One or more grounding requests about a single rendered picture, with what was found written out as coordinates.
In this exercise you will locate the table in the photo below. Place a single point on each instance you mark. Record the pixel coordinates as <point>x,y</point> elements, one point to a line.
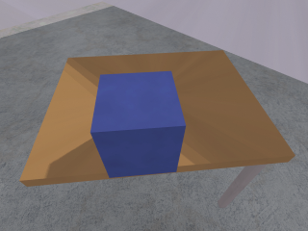
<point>226,126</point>

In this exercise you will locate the carton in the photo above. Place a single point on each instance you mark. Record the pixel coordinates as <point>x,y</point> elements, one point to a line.
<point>138,125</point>

